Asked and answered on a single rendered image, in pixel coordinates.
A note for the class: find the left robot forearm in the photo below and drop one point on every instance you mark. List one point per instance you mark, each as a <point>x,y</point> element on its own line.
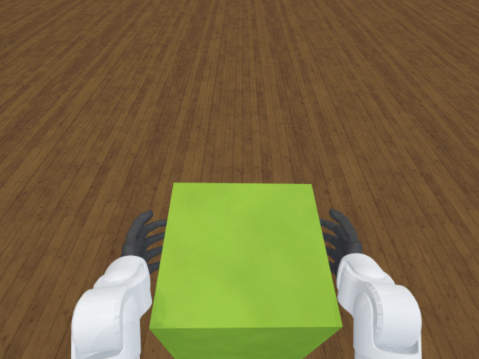
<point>106,319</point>

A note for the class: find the robot right hand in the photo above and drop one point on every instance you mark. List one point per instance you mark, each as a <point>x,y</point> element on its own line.
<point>346,241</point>

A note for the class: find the carton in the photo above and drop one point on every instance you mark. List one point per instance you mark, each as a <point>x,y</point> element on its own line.
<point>244,273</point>

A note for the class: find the right robot forearm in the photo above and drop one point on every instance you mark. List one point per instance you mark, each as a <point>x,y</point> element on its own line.
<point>386,316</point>

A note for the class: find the robot left hand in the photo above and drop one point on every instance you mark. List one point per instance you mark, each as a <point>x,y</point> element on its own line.
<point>136,244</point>

